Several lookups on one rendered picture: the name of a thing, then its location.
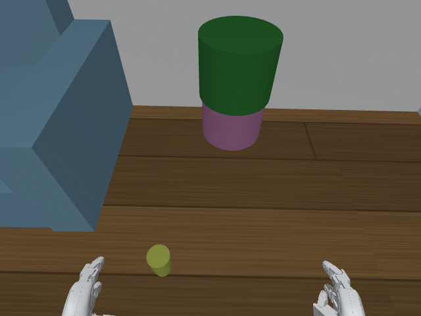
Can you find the right robot hand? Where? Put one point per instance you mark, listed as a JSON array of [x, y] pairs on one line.
[[346, 301]]

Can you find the sofa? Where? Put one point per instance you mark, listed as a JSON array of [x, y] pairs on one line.
[[64, 110]]

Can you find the cup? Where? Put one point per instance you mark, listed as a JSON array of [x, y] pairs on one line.
[[158, 258]]

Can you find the potted plant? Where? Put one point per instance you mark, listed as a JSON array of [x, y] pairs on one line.
[[238, 58]]

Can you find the left robot hand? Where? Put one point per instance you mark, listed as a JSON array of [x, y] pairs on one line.
[[82, 295]]

